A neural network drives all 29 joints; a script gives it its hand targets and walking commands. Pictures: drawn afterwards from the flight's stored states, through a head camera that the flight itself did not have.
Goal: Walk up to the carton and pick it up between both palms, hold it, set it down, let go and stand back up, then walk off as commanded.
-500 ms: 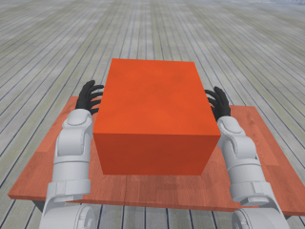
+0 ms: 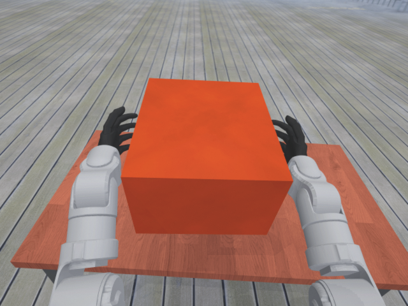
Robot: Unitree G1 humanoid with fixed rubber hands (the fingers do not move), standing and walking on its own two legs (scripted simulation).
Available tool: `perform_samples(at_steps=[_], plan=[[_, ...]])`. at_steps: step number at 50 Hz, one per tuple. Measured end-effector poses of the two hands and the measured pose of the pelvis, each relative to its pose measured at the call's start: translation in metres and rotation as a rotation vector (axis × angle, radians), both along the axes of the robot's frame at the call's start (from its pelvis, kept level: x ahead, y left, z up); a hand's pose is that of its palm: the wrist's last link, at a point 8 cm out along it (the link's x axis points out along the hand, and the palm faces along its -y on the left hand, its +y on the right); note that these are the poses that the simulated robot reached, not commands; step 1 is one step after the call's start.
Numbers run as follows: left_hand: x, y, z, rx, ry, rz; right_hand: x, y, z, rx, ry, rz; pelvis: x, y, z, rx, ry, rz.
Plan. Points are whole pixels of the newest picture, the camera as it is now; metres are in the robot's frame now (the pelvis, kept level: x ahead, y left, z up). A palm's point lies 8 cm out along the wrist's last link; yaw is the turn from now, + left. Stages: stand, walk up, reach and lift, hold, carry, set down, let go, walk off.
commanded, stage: hold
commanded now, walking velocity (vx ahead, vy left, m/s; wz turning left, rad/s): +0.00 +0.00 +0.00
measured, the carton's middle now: (203, 150) +0.40 +0.00 +0.14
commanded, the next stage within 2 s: none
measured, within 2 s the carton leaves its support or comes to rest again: neither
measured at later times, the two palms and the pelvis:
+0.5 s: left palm (115, 149) +0.36 +0.16 +0.18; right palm (296, 157) +0.35 -0.18 +0.17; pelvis +0.00 -0.01 +0.00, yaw +0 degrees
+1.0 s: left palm (112, 148) +0.36 +0.17 +0.18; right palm (295, 157) +0.35 -0.18 +0.17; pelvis +0.00 +0.00 +0.00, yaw +0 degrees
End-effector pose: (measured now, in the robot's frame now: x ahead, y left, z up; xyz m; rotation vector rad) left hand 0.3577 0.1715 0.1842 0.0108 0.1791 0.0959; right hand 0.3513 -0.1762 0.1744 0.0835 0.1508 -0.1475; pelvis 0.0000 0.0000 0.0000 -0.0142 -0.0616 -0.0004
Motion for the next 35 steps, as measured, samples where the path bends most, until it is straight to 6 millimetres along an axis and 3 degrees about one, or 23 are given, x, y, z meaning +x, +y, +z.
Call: perform_samples(at_steps=[35], plan=[[0.0000, -0.0068, -0.0013, 0.005, 0.001, -0.001, 0.0011, -0.0059, -0.0030, 0.001, -0.005, 0.006, -0.0008, -0.0068, 0.0001, 0.001, -0.003, 0.017]])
